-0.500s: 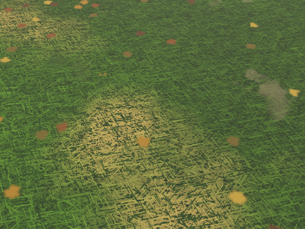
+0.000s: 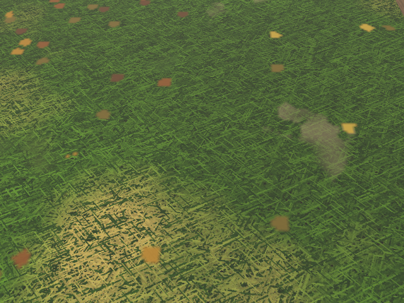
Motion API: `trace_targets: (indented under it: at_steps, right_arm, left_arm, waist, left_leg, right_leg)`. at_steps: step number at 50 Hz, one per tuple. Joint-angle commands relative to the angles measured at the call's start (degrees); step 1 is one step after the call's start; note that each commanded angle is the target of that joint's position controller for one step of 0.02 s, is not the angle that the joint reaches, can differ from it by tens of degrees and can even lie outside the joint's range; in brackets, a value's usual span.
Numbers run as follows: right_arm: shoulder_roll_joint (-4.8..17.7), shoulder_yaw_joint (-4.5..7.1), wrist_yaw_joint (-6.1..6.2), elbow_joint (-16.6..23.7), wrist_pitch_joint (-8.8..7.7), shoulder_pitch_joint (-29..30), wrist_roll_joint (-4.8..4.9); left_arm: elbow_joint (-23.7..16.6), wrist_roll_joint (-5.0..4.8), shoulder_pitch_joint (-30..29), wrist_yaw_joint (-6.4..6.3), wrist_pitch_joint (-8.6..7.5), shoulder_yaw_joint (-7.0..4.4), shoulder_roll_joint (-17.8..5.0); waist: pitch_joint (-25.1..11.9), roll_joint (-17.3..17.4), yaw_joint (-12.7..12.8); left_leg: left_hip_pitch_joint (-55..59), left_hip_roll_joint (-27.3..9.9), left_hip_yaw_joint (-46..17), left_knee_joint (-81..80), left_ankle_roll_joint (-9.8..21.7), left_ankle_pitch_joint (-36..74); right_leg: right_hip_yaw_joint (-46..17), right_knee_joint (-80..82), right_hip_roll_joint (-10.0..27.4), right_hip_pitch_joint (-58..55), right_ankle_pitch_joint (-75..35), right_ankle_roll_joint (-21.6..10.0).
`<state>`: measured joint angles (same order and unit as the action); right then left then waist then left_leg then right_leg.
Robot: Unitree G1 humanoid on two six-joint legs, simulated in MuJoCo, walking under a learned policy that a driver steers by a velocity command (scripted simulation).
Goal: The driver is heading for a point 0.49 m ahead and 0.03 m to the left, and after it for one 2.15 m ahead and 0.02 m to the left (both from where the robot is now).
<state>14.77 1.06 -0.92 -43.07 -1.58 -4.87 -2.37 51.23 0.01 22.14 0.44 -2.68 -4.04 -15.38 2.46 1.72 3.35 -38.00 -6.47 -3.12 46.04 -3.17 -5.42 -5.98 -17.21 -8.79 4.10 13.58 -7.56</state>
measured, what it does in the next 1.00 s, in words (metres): walks ahead: left foot, then right foot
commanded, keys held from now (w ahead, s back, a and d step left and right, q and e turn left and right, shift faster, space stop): w+e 0.06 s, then w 0.94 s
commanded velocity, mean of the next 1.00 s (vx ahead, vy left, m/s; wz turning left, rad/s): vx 0.50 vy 0.00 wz -0.17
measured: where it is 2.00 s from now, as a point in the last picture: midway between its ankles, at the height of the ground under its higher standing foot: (251, 157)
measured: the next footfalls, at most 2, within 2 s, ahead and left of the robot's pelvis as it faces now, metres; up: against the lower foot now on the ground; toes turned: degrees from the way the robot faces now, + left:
left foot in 0.18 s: +0.28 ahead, +0.13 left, +0.00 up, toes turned -6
right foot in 0.68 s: +0.50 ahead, -0.11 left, +0.00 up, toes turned -12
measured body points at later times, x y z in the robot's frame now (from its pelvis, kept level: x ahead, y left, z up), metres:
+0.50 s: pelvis +0.27 +0.04 +0.00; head +0.29 +0.05 +0.45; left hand +0.46 +0.26 -0.12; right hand +0.21 -0.22 -0.13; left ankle +0.24 +0.13 -0.74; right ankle +0.35 -0.11 -0.69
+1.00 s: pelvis +0.51 -0.05 +0.00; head +0.53 -0.06 +0.45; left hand +0.53 +0.21 -0.13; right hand +0.59 -0.32 -0.13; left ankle +0.65 +0.09 -0.68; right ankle +0.46 -0.10 -0.74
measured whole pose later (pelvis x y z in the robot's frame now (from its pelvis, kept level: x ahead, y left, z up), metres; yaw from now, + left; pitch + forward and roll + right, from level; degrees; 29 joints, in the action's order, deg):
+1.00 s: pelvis +0.51 -0.05 +0.00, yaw -9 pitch +0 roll -1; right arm 14.7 2.6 -2.1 -50.2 -1.3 -10.4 -2.0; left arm 55.8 0.4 23.9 0.4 -4.8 -2.0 -12.8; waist 1.1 2.6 1.6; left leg -35.8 -6.3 0.7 50.5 0.7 -6.5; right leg 4.2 -11.8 -4.9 1.5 10.8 -5.3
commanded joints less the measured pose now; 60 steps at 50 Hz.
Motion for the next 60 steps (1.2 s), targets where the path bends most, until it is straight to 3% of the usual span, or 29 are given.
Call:
trace_targets:
  at_steps: [1, 3, 5, 7, 8, 9, 10, 11, 12, 13, 15, 17, 19, 25, 28, 31, 33, 34, 35, 36, 37, 38, 39, 41, 44, 49, 55, 58, 60]
  right_arm:
    - [3.96, 0.43, -0.19, 5.71, -0.92, 7.47, 0.41]
    - [4.51, 0.31, -0.24, 6.9, -1.44, 9.59, 0.67]
    - [5.51, 0.48, -0.26, 6.58, -2.01, 7.04, 0.74]
    - [7.53, 1.46, 0.34, 3.59, -2.66, -2.29, 0.7]
    - [8.87, 2.15, 0.92, 1.38, -3.36, -9.97, 0.33]
    - [12.47, 2.98, 1.83, 0.78, -3.81, -19.0, -0.85]
    - [17.97, 4.46, 1.85, -0.17, -3.07, -20.12, -1.39]
    - [13.45, 4.11, 1.27, -0.12, -2.34, -16.73, 0.23]
    - [8.62, 3.06, 0.94, 0.82, -2.35, -12.0, 0.82]
    - [6.27, 2.45, 0.65, 0.51, -2.57, -9.8, 0.64]
    - [5.01, 1.92, 0.8, -1.31, -3.24, -10.58, 0.83]
    - [5.18, 1.96, 0.43, -3.11, -4.27, -13.26, 1.35]
    - [5.89, 2.2, 0.28, -4.35, -4.74, -14.77, 1.78]
    - [6.22, 2.34, 0.13, -7.41, -4.22, -19.2, 1.94]
    - [7.29, 2.59, 0.15, -8.89, -3.98, -21.79, 1.77]
    - [8.03, 2.79, 0.52, -10.02, -3.42, -22.11, 1.49]
    - [8.21, 2.77, 0.75, -10.64, -2.92, -21.41, 1.77]
    - [6.92, 2.3, 0.81, -10.31, -2.89, -21.54, 1.88]
    - [2.81, 1.07, 0.64, -7.35, -3.08, -22.02, 2.71]
    - [2.46, 1.4, 0.76, -7.48, -2.84, -25.61, 2.66]
    - [6.97, 2.66, 1.03, -7.71, -2.28, -20.84, 1.29]
    - [5.74, 2.5, 0.49, -6.94, -2.57, -17.97, 1.37]
    - [4.46, 2.27, 0.23, -7.09, -2.48, -17.0, 1.57]
    - [3.08, 2.05, -0.38, -8.17, -1.2, -18.35, 0.4]
    - [2.52, 2.17, -1.08, -7.37, -0.29, -15.19, 0.16]
    - [1.86, 1.72, -1.25, -3.83, -0.19, -3.44, 0.49]
    - [1.74, 0.96, -1.0, -0.73, -0.65, 6.28, 0.86]
    - [2.61, 1.29, -0.7, -0.28, -1.21, 5.92, 0.85]
    - [3.88, 2.16, 0.05, -3.03, -1.85, -2.83, 0.73]
  left_arm:
    - [-2.25, 0.34, 4.62, -0.47, -0.37, -2.02, -8.95]
    - [-2.54, 0.82, 5.16, -0.76, -0.27, -2.12, -9.45]
    - [-3.11, 1.02, 3.42, -1.24, -0.47, -2.14, -9.88]
    - [-3.46, 1.04, 1.0, -1.13, -1.02, -2.06, -10.44]
    - [-3.13, 0.75, 0.75, -0.72, -1.4, -1.74, -9.78]
    - [-4.47, 0.39, 1.56, -0.32, -1.89, -0.58, -6.13]
    - [-4.71, -1.07, 10.51, -0.18, -1.74, 0.14, -1.85]
    - [-3.06, 1.04, 9.0, -0.7, -1.1, -0.2, -6.58]
    - [-3.71, 1.47, 3.15, -0.27, -0.96, -0.38, -7.21]
    - [-4.62, 1.53, -0.53, 0.15, -1.06, -0.07, -6.33]
    - [-5.02, 2.23, -1.61, 0.95, -0.27, 0.2, -5.36]
    - [-4.86, 2.44, -1.29, 1.33, 0.38, 0.55, -4.38]
    - [-5.77, 2.57, -4.2, 1.63, 0.64, 0.92, -3.74]
    - [-10.15, 2.02, -18.94, 2.32, 0.18, 3.02, -1.09]
    - [-11.04, 1.65, -22.39, 2.0, -0.03, 3.17, -1.78]
    - [-11.39, 1.76, -22.44, 1.43, -0.39, 2.8, -2.89]
    - [-8.29, 2.38, -13.5, 0.76, -1.11, 1.94, -3.89]
    - [-5.21, 3.18, -4.3, 0.15, -1.75, 0.9, -6.32]
    - [-4.28, 4.37, 4.64, -0.63, -2.03, -0.48, -11.79]
    - [-3.39, 2.67, 5.3, -0.54, -1.16, -1.42, -14.45]
    - [-3.68, 0.98, 0.56, -0.31, -0.72, -0.62, -10.24]
    - [-4.43, 0.77, -4.25, -0.03, -0.94, 0.24, -6.97]
    - [-4.55, 0.98, -6.85, 0.19, -1.3, 0.77, -4.81]
    - [-3.49, 0.78, -7.44, -0.03, -2.05, 1.21, -3.21]
    - [-1.13, 0.31, -3.96, -0.1, -3.16, 0.76, -4.44]
    - [1.91, 0.32, 0.98, -0.12, -2.98, 0.89, -4.02]
    - [5.36, 0.94, 6.4, -0.69, -2.77, 0.89, -4.82]
    - [6.45, 1.33, 5.87, -1.25, -2.47, 0.67, -5.62]
    - [6.72, 1.44, 4.04, -1.38, -2.27, 0.47, -6.49]
  waist:
    - [-0.57, -5.49, 1.93]
    - [-0.48, -5.86, 2.43]
    - [-0.78, -6.53, 0.58]
    - [-3.84, -6.35, -3.68]
    - [-7.81, -3.53, -7.55]
    - [-15.59, 1.85, -10.66]
    - [-19.97, 15.7, -6.05]
    - [-14.34, 7.62, -5.2]
    - [-6.45, 1.26, -4.9]
    - [-3.18, -0.74, -4.54]
    - [-1.85, 3.37, -3.09]
    - [-2.86, 4.15, -2.54]
    - [-2.03, 3.87, -2.4]
    - [1.1, 3.44, -5.41]
    - [1.1, 3.35, -6.4]
    - [1.28, 3.31, -5.48]
    - [-2.74, 1.4, -1.05]
    - [-8.43, -0.91, 2.25]
    - [-16.52, -9.71, 4.76]
    - [-18.84, -17.01, 2.78]
    - [-10.19, -8.05, 1.24]
    - [-4.53, -6.43, -0.53]
    - [-2.38, -5.58, -2.18]
    - [-1.12, -6.71, -4.54]
    - [-0.51, -5.34, -5.07]
    - [2.26, -4.71, -2.92]
    - [3.72, -5.09, -0.33]
    - [3.52, -5.28, -1.63]
    - [-1.13, -5.54, -5.73]
  left_leg:
    - [-0.16, 3.7, 3.09, -5.65, 0.1, 3.66]
    - [0.87, 4.8, 2.69, -9.07, 0.9, 2.74]
    - [6.67, 5.34, 2.25, -13.62, 2.58, 1.35]
    - [20.55, 7.87, 3.52, -16.92, 5.03, -2.1]
    - [30.77, 6.84, 3.03, -20.21, 6.71, -1.03]
    - [43.22, -5.2, -9.95, -21.6, 9.74, -11.58]
    - [54.25, -18.48, -37.83, -28.43, 17.77, -15.01]
    - [48.62, -17.36, -42.43, -31.11, 18.38, -24.2]
    - [40.64, -14.28, -32.43, -32.02, 17.01, -23.87]
    - [35.54, -11.09, -24.55, -32.95, 15.52, -16.54]
    - [31.24, -6.47, -14.71, -34.32, 13.3, -4.56]
    - [31.22, -5.73, -11.11, -34.58, 13.86, 4.62]
    - [31.54, -5.79, -8.7, -36.39, 14.8, 6.16]
    - [30.8, -3.11, -1.69, -38.93, 13.87, 9.33]
    - [33.3, -4.5, -1.29, -36.95, 13.32, 13.09]
    - [36.96, -6.66, -1.81, -33.19, 12.62, 18.6]
    - [36.95, -4.73, 0.9, -21.35, 11.08, 29.7]
    - [31.26, -2.09, 3.07, -10.13, 9.85, 25.75]
    - [17.01, 2.7, 6.65, 8.87, 7.73, 4.39]
    - [3.78, 10.06, 4.93, 21.48, 7.21, -25.93]
    - [-0.54, 5.93, 0.63, 24.17, 7.94, -22.04]
    - [-0.1, 3.94, 0.55, 22.25, 8.06, -16.82]
    - [2.48, 2.3, 0.85, 19.32, 7.78, -13.7]
    - [7.14, 1.12, 1.63, 16.38, 6.39, -11.41]
    - [4.96, 0.71, 2.9, 14.18, 4.98, -7.48]
    - [-0.55, 0.01, 4.6, 2.61, 3.36, 1.59]
    - [1.5, 2.47, 6.79, -9.76, 5.28, 4.31]
    - [4.84, 4.06, 7.33, -13.25, 7.72, -0.96]
    - [17.15, 7.64, 8.89, -16.37, 9.89, -4.29]
  right_leg:
    - [-11.73, 1.68, 13.77, -1.8, -25.77, -5.62]
    - [-13.56, -0.38, 14.86, -3.96, -27.81, -5.37]
    - [-14.32, -1.96, 16.11, -4.09, -29.23, -3.84]
    - [-13.24, -9.04, 15.29, -1.74, -38.48, -1.66]
    - [-10.15, -19.2, 12.07, 0.54, -38.43, -0.41]
    - [-6.71, -34.48, 8.93, 7.59, -23.51, 0.84]
    - [-0.81, -50.0, -0.97, 24.66, 15.73, 3.1]
    - [-2.08, -55.13, 3.35, 30.99, 14.83, 2.36]
    - [-2.19, -54.41, 5.68, 31.14, 8.99, 2.46]
    - [-1.64, -51.6, 7.26, 30.23, 5.86, 2.7]
    - [-0.6, -47.42, 9.13, 27.31, 4.47, 3.59]
    - [0.45, -46.03, 8.89, 26.61, 4.07, 4.3]
    - [1.76, -43.53, 10.02, 29.57, 1.87, 5.11]
    - [7.84, -24.53, 12.54, 29.16, -9.24, 6.95]
    - [9.25, -18.91, 11.43, 25.94, -9.62, 6.1]
    - [9.55, -15.27, 10.33, 22.81, -5.55, 3.97]
    - [10.65, -9.22, 7.5, 10.51, -4.77, 1.87]
    - [7.5, -8.62, 9.96, -2.42, -4.06, -0.09]
    - [-12.1, -6.19, 26.06, -17.69, 3.25, -4.45]
    - [-31.95, 1.12, 33.99, -21.61, 3.72, -9.69]
    - [-25.93, 1.62, 30.45, -15.06, 6.86, -8.03]
    - [-18.78, 3.34, 27.83, -7.55, 3.38, -6.81]
    - [-13.46, 5.43, 24.88, -2.48, -0.76, -5.09]
    - [-6.85, 7.85, 21.4, 3.18, -7.3, -3.47]
    - [-3.22, 9.86, 20.53, 3.05, -14.02, -4.57]
    - [0.91, 11.37, 18.9, 0.39, -17.88, -4.37]
    - [2.74, 9.26, 20.41, -6.45, -25.08, -3.84]
    - [3.19, 5.05, 21.97, -10.48, -33.97, -3.06]
    - [4.95, -5.92, 20.89, -10.18, -48.45, -1.51]
Over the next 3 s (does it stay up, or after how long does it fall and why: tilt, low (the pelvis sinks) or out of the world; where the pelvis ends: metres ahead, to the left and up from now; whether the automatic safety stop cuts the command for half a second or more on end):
stays up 1.56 -0.06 -0.01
